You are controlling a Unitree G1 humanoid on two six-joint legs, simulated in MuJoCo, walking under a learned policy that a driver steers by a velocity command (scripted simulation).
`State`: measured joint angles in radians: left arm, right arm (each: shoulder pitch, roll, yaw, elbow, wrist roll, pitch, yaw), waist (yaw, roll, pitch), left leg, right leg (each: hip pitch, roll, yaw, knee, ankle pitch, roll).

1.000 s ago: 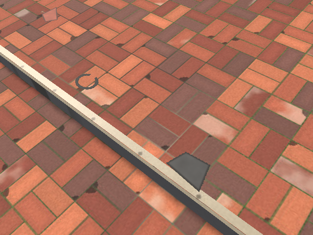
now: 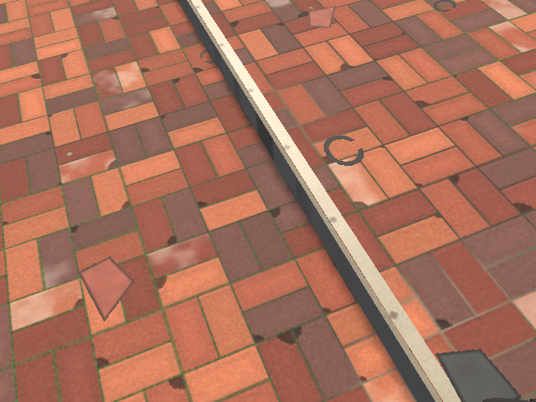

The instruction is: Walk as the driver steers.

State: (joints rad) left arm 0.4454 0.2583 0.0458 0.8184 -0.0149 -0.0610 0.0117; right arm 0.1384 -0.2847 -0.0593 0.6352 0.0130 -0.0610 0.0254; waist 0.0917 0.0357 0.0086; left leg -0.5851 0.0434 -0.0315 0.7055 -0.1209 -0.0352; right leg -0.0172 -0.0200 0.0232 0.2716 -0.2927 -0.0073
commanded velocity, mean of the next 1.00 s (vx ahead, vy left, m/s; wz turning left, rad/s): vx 0.34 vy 0.00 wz -0.49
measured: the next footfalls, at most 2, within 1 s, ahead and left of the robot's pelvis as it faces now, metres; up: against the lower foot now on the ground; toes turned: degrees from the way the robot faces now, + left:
left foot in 0.12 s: +0.20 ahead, +0.15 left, +0.00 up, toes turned -4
right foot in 0.60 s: +0.43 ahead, -0.14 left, +0.00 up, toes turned -21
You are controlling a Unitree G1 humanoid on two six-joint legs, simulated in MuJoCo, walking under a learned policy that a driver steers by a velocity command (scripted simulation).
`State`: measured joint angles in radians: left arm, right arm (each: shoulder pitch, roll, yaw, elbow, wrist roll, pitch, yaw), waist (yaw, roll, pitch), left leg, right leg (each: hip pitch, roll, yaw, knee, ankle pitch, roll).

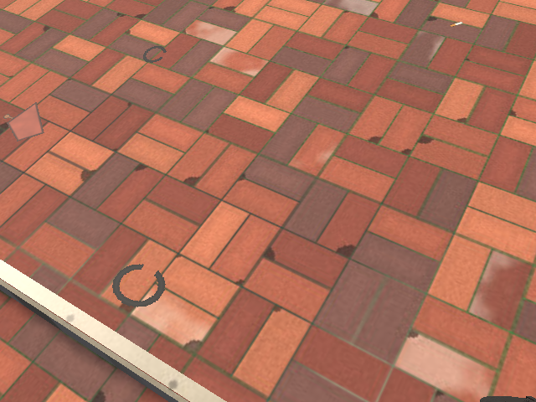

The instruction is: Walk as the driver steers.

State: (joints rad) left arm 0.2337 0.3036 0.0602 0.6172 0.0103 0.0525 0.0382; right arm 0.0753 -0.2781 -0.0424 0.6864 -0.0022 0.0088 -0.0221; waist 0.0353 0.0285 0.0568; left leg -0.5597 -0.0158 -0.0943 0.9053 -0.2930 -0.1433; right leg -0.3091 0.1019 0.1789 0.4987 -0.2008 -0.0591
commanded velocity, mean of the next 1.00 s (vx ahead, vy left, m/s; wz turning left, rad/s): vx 0.02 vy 0.00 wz -0.59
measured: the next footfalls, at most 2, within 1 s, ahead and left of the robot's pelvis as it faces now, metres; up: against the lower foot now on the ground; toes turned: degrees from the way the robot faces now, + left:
left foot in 0.12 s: +0.09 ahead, +0.14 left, +0.00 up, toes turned -10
right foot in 0.60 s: -0.01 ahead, -0.08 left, +0.00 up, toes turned -24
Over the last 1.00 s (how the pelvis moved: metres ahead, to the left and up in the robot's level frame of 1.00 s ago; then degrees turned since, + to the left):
0.41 -0.04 -0.01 -33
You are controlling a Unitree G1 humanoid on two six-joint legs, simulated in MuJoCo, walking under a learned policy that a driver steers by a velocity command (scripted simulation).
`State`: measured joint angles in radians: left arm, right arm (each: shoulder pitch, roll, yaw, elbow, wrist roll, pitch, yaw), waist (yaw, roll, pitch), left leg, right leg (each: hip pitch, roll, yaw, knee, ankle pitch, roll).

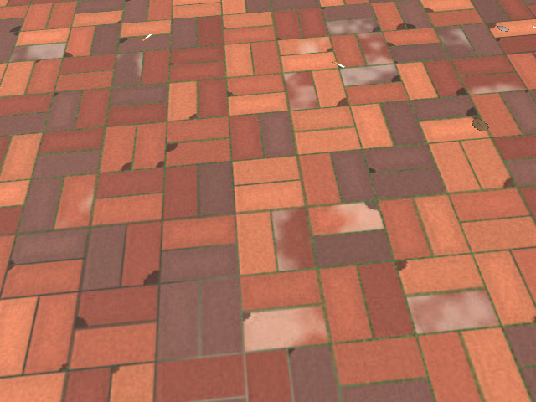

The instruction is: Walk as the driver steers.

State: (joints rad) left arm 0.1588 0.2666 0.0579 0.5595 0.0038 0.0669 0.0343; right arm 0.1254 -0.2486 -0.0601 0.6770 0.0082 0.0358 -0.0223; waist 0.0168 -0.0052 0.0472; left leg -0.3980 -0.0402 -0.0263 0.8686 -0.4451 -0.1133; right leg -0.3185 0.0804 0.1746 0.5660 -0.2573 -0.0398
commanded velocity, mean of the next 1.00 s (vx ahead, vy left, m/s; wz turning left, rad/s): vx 0.23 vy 0.00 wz -0.11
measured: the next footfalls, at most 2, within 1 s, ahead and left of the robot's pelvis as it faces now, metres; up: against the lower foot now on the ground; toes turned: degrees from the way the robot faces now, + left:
left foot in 0.10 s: +0.02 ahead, +0.12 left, +0.00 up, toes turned -4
right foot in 0.44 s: -0.03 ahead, -0.12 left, +0.00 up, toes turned -1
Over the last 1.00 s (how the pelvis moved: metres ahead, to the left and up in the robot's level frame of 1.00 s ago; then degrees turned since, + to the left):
-0.01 0.03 0.00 -35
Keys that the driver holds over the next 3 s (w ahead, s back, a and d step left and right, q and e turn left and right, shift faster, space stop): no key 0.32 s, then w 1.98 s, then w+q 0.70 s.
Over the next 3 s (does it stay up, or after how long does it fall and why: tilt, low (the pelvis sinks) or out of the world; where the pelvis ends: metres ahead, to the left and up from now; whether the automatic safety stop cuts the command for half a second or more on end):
stays up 1.23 -0.09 0.11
